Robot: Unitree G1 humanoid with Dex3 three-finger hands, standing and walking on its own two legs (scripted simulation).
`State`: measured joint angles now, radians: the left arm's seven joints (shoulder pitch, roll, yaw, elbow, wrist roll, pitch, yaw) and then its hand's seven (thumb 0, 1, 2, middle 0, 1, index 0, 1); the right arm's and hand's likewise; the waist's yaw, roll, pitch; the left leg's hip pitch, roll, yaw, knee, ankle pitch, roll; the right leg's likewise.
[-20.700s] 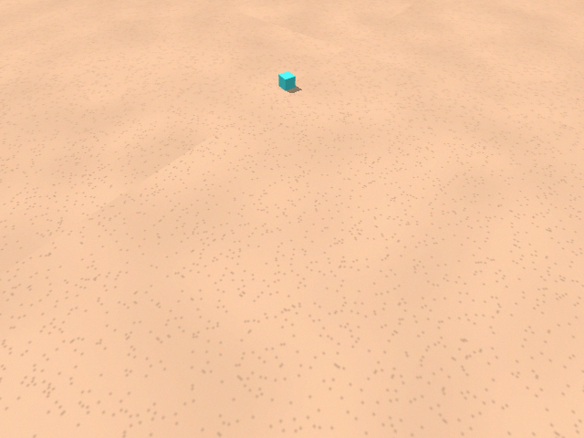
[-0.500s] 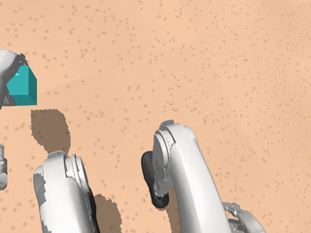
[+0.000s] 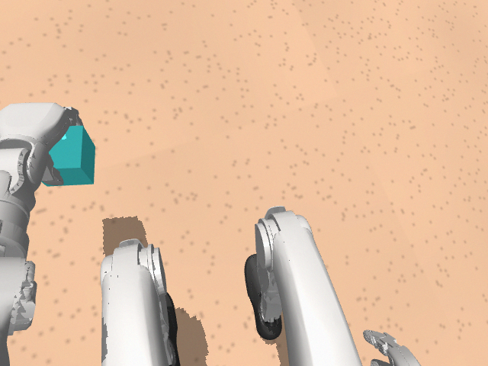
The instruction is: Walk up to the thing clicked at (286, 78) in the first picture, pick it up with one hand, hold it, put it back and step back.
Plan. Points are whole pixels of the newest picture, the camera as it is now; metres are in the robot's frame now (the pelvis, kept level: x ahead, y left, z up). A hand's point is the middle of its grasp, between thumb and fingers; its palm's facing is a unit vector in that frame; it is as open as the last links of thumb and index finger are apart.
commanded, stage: lift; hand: left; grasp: from above
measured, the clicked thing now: (64, 156) +0.49 +0.23 -0.17
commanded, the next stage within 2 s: hold in 1.26 s
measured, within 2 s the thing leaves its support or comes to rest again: neither
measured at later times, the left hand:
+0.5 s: hand out of the picture +0.41 +0.24 +0.06, palm faces -0.46 -0.02 -0.89, open 10.4 cm
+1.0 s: hand out of the picture +0.37 +0.22 +0.20, palm faces -0.46 -0.02 -0.89, open 10.4 cm
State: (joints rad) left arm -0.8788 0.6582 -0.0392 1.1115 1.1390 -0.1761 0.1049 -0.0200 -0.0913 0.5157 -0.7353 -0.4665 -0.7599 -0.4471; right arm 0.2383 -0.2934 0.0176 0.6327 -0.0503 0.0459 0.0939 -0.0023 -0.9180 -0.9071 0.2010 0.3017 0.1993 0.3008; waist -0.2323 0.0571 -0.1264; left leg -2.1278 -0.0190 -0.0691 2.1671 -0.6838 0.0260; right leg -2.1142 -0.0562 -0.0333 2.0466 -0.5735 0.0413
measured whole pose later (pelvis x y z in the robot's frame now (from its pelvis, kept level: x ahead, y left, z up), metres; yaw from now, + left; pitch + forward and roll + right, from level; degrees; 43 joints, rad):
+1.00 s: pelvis +0.04 +0.00 +0.28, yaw +2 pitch +14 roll -2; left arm -0.36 0.44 -0.18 0.85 1.05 -0.13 0.13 -0.02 -0.10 0.52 -0.75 -0.46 -0.77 -0.44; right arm 0.25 -0.25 -0.04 0.73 0.03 0.02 -0.05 0.00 -0.91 -0.90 0.20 0.30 0.20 0.30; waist -0.08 0.03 -0.12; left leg -0.89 0.03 0.00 1.13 -0.49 0.01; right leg -0.92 -0.02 0.00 1.06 -0.39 0.03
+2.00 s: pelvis +0.08 +0.00 +0.35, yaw +1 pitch +6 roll +0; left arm -0.25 0.45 -0.20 0.67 1.02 -0.15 -0.02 -0.02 -0.11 0.53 -0.75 -0.45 -0.78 -0.43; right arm 0.23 -0.25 -0.05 0.69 0.05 0.08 -0.06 0.00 -0.91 -0.90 0.20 0.30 0.20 0.30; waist -0.02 0.04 -0.06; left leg -0.44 0.02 0.04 0.70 -0.36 0.01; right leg -0.48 -0.02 0.02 0.66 -0.28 0.03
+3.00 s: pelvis +0.07 -0.01 +0.36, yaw +1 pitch +1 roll +0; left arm -0.20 0.45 -0.20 0.58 0.99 -0.15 -0.08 -0.02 -0.09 0.52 -0.74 -0.46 -0.76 -0.44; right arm 0.17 -0.25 -0.02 0.68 0.06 0.08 -0.09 0.01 -0.91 -0.90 0.20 0.30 0.20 0.30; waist 0.00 0.05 0.00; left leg -0.28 0.01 0.04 0.55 -0.28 0.00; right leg -0.34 -0.02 0.02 0.54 -0.21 0.02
